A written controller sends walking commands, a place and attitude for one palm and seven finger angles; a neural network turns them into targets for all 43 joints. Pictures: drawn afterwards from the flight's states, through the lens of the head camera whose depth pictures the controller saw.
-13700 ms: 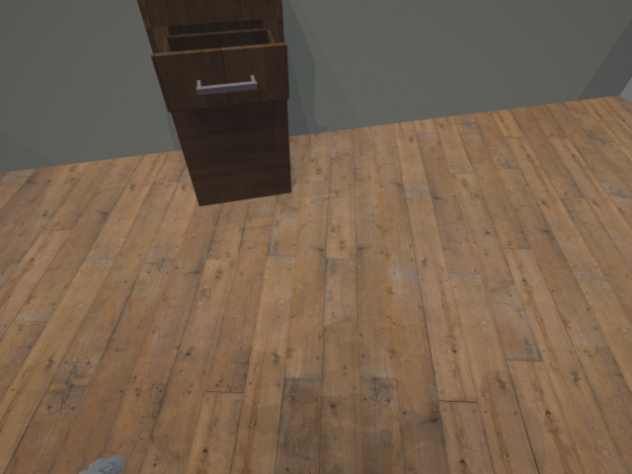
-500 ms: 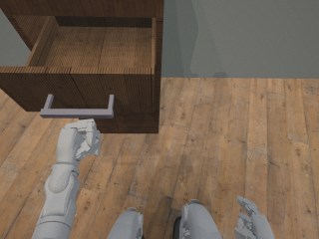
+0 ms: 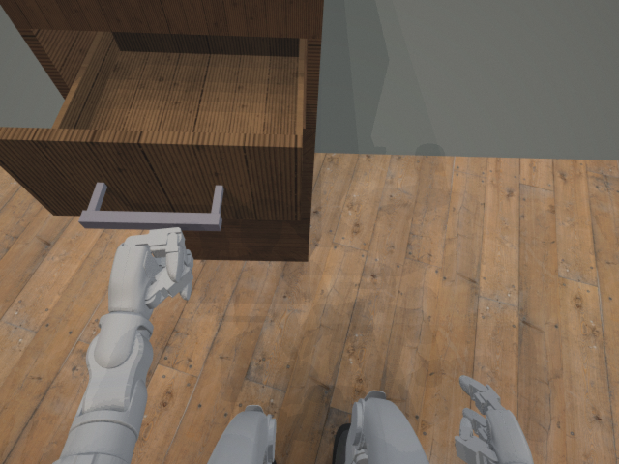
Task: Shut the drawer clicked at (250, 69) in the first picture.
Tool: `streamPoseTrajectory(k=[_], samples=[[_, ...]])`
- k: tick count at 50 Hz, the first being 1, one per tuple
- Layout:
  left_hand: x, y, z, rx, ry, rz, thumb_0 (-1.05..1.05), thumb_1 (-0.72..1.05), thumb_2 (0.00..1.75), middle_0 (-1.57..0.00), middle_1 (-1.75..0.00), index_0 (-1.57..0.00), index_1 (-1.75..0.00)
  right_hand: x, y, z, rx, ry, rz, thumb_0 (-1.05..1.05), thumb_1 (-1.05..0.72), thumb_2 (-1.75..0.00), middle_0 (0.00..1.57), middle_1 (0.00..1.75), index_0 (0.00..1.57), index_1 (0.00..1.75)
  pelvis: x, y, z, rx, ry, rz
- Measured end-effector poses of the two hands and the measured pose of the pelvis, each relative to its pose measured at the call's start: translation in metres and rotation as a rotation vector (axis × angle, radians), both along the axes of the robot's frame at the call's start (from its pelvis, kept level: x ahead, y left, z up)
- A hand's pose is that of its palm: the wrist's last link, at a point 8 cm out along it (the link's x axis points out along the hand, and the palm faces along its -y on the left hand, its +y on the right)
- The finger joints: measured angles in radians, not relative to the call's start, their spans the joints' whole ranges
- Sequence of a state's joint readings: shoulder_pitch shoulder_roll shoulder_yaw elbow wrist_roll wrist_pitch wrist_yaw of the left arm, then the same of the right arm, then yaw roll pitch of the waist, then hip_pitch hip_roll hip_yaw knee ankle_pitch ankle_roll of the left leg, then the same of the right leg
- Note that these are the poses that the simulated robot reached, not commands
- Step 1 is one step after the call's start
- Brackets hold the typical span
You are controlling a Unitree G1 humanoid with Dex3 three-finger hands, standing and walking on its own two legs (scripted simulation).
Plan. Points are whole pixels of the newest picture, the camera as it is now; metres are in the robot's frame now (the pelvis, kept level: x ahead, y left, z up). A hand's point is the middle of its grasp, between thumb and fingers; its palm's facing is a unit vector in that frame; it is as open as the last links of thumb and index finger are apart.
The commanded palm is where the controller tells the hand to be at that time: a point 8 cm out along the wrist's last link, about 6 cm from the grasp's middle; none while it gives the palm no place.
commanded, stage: push the drawer shut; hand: left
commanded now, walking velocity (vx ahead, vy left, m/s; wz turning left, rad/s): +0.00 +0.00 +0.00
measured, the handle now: (155, 207) +0.43 +0.22 +0.02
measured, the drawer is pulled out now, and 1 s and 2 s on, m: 0.21 0.09 0.00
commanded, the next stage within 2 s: none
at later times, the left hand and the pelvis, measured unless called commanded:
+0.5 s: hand (189, 236) +0.39 +0.17 +0.02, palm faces +0.01 -1.00 -0.05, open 3.0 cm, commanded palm +0.39 +0.22 +0.03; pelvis -0.01 +0.00 +0.00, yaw +0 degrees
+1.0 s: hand (199, 187) +0.47 +0.17 +0.02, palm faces +0.01 -1.00 -0.04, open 3.1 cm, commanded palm +0.46 +0.22 +0.03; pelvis -0.02 +0.01 -0.01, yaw -1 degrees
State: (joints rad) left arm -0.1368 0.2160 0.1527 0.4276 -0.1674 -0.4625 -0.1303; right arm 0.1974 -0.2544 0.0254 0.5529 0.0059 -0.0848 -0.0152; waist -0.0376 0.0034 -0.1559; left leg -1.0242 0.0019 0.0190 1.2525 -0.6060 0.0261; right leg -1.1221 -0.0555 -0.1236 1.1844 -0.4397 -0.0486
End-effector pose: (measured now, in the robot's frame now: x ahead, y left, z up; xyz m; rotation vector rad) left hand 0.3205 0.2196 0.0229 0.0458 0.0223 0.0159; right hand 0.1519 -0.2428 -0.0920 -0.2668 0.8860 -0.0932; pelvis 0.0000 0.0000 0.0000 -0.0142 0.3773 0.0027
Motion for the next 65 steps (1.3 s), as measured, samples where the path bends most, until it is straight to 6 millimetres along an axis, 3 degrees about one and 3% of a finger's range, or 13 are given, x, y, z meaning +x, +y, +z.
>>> streamPoseTrajectory(k=[4,20,31,46,65], samples=[[0.015,0.005,0.001,0.001,-0.007,-0.001,0.01,0.89,0.90,-1.40,-1.60,-1.40,-1.60,-0.003,-0.003,-0.002,-0.009,0.013,-0.007,0.01,-0.90,-0.90,0.20,0.30,0.20,0.29,0.000,-0.001,-0.001,-0.003,0.008,0.001],[0.037,0.007,-0.002,-0.001,-0.003,-0.003,-0.02,0.84,0.94,-1.40,-1.60,-1.40,-1.60,-0.047,-0.007,-0.014,-0.022,0.129,-0.040,0.01,-0.90,-0.90,0.20,0.30,0.20,0.29,-0.008,0.002,-0.002,-0.004,0.016,0.007],[0.071,0.007,-0.001,0.002,-0.001,-0.001,-0.01,0.85,0.95,-1.40,-1.60,-1.40,-1.60,-0.079,-0.010,-0.017,-0.038,0.185,-0.071,0.01,-0.90,-0.90,0.20,0.30,0.20,0.29,-0.018,0.004,-0.005,-0.007,0.028,0.003],[0.118,0.007,0.000,-0.001,-0.004,0.000,0.00,0.86,0.94,-1.40,-1.60,-1.40,-1.60,-0.125,-0.014,-0.018,-0.054,0.332,-0.129,0.01,-0.90,-0.90,0.20,0.30,0.20,0.29,-0.017,0.007,-0.007,-0.010,0.064,-0.013],[0.169,0.009,-0.001,-0.013,0.008,-0.003,-0.02,0.85,0.93,-1.40,-1.60,-1.40,-1.60,-0.144,-0.009,-0.018,-0.060,0.453,-0.171,0.01,-0.90,-0.90,0.20,0.30,0.20,0.29,-0.009,0.011,-0.011,-0.028,0.115,-0.018]])
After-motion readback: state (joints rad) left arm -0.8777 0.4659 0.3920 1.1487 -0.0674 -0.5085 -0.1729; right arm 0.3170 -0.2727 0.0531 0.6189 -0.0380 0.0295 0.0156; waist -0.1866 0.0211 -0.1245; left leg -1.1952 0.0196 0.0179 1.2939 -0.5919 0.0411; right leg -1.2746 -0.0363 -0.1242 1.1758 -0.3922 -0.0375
